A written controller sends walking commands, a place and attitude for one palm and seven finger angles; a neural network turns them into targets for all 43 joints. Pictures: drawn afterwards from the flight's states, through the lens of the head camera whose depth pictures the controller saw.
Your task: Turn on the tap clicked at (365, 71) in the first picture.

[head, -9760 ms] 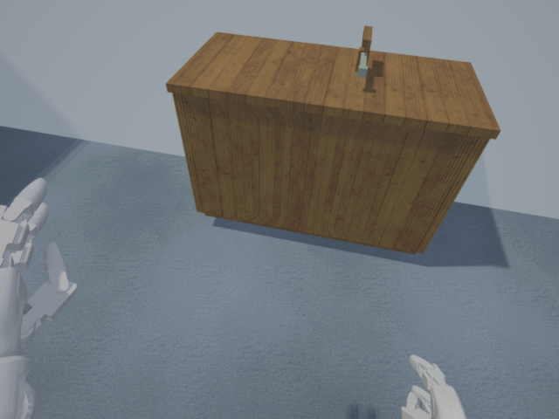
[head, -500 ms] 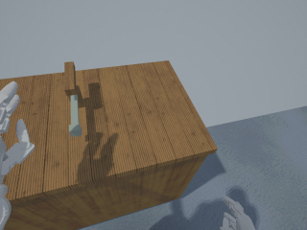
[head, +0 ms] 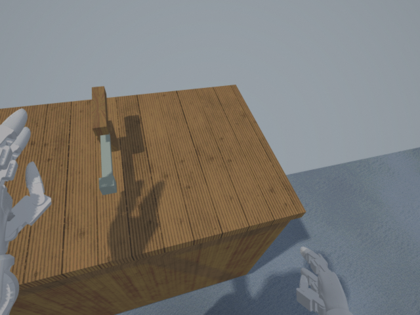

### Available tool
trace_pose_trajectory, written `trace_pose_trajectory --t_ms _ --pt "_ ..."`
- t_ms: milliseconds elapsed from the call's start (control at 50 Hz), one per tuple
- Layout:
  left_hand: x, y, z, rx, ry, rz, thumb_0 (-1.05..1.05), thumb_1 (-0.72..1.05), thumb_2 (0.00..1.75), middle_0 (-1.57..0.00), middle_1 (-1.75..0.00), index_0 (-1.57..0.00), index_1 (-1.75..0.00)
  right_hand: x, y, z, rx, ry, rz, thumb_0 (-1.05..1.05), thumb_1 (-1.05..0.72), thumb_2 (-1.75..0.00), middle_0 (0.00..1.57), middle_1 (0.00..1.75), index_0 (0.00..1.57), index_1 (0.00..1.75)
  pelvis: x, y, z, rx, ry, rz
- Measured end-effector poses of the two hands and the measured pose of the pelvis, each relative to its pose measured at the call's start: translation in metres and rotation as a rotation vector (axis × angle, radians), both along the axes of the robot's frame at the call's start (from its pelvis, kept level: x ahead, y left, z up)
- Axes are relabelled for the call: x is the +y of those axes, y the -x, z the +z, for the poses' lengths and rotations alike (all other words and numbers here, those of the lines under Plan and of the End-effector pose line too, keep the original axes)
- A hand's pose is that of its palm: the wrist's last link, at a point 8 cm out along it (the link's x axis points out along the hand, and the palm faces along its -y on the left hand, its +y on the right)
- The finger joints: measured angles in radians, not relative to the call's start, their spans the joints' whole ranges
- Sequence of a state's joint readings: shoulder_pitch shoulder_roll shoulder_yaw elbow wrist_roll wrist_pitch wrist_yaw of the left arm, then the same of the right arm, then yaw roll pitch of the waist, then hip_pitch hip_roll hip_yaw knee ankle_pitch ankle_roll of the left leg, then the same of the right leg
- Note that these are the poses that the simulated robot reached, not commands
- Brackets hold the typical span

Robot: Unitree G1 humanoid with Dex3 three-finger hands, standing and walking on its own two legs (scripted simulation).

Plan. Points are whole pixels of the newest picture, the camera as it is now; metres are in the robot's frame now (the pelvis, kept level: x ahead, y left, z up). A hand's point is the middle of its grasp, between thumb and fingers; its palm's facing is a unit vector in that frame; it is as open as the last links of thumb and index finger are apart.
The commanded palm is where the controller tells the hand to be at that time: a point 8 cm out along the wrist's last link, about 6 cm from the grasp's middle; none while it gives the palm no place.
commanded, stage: look again from close up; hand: left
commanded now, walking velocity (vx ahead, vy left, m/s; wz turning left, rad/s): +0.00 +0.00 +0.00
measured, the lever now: (108, 185) +0.33 +0.25 +0.01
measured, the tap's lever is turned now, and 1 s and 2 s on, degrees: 0 0 0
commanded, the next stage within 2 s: shuffle to correct the standing spot in 0.24 s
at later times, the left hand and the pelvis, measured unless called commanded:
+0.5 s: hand (50, 203) +0.21 +0.24 +0.16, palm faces +0.38 -0.86 -0.34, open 7.4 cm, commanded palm +0.16 +0.27 +0.17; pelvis +0.00 -0.01 +0.00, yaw +0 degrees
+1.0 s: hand (107, 215) +0.21 +0.17 +0.16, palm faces +0.31 -0.87 -0.38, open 7.4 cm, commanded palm +0.15 +0.21 +0.17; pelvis -0.02 -0.07 -0.01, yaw -1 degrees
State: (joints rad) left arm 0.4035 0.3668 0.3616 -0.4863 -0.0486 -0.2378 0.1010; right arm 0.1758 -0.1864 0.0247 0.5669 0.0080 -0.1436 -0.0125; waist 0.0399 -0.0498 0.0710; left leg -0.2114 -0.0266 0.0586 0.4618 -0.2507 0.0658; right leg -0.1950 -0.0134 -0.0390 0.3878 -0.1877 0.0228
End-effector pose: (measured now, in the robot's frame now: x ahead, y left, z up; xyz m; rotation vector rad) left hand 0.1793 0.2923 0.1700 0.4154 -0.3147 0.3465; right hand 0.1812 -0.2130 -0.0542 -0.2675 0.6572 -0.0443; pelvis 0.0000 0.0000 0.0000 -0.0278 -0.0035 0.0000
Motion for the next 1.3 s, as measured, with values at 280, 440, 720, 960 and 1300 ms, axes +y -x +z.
trace_pose_trajectory --t_ms 280,440,720,960,1300 --pt "-0.003 0.000 0.000 0.027 -0.008 -0.007 0.01 0.89 0.90 -0.21 -0.30 -0.21 -0.30 -0.004 0.014 -0.007 0.039 -0.008 -0.038 0.01 -0.91 -0.90 0.20 0.30 0.20 0.30 -0.001 0.001 0.001 -0.002 0.001 0.001" --pt "-0.005 0.005 -0.001 0.031 0.001 0.003 0.01 0.89 0.90 -0.21 -0.30 -0.21 -0.30 -0.010 0.019 -0.008 0.045 -0.006 -0.047 0.01 -0.91 -0.90 0.20 0.30 0.20 0.30 -0.003 0.003 0.001 -0.005 -0.002 0.001" --pt "-0.037 0.007 0.004 0.033 -0.015 -0.026 0.01 0.89 0.90 -0.21 -0.30 -0.21 -0.30 -0.029 0.021 -0.009 0.019 -0.048 -0.044 0.01 -0.91 -0.90 0.20 0.30 0.20 0.30 -0.031 0.013 -0.001 0.002 -0.013 -0.014" --pt "-0.074 0.008 0.000 0.080 -0.014 -0.042 0.01 0.89 0.90 -0.21 -0.30 -0.21 -0.30 -0.084 0.034 -0.016 0.042 -0.006 -0.103 0.01 -0.91 -0.90 0.20 0.30 0.20 0.30 -0.063 0.016 -0.005 0.022 -0.009 -0.022" --pt "-0.090 0.010 0.011 0.069 -0.134 -0.094 0.01 0.89 0.90 -0.21 -0.30 -0.22 -0.30 -0.104 0.046 -0.024 0.064 0.016 -0.137 0.01 -0.91 -0.90 0.20 0.30 0.20 0.30 -0.078 0.025 -0.009 0.043 -0.015 -0.023"
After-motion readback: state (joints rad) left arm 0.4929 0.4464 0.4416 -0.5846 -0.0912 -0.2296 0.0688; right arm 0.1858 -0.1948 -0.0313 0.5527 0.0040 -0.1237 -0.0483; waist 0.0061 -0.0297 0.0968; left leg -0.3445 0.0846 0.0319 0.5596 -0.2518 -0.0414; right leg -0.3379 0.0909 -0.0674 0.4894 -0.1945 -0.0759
